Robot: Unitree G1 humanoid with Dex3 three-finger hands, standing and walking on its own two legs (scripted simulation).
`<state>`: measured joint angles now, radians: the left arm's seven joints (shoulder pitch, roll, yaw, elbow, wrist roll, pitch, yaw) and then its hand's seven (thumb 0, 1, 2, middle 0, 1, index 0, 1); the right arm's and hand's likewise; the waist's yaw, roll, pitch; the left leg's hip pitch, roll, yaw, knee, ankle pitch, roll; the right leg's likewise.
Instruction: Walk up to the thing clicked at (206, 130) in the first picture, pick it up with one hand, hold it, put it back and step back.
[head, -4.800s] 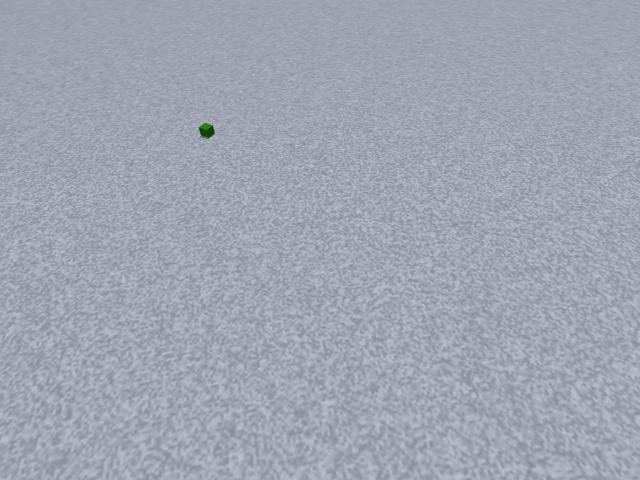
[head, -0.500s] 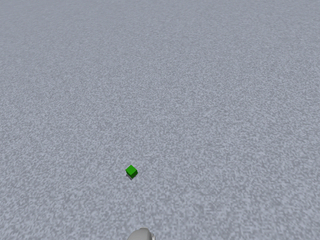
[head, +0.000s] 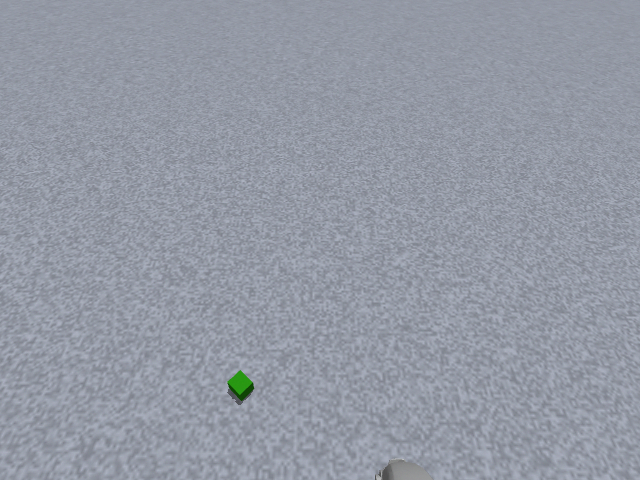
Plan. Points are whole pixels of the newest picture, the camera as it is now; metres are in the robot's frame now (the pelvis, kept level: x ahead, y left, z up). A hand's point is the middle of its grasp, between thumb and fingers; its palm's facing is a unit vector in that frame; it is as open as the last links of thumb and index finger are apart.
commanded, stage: walk up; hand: left
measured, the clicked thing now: (240, 385) +0.55 +0.23 -0.75
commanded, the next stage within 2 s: none
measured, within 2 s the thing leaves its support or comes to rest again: neither
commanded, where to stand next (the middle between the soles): +0.18 -0.02 m, yaw -1 degrees
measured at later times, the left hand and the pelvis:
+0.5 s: hand (154, 479) +0.18 +0.24 -0.15, palm faces -0.04 -0.93 -0.37, open 7.4 cm; pelvis +0.08 -0.02 -0.01, yaw -1 degrees
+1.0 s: hand out of the picture +0.14 +0.26 -0.16, palm faces -0.04 -0.94 -0.35, open 7.4 cm; pelvis +0.10 -0.01 -0.01, yaw -2 degrees
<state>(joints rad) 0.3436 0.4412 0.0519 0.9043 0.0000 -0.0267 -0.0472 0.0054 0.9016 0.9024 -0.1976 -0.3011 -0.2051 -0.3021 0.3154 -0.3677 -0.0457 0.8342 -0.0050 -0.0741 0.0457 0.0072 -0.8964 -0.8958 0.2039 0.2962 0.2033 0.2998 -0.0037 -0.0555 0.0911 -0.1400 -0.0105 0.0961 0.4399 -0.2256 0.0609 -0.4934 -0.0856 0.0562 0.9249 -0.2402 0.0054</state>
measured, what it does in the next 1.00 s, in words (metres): steps on the spot: right foot, then left foot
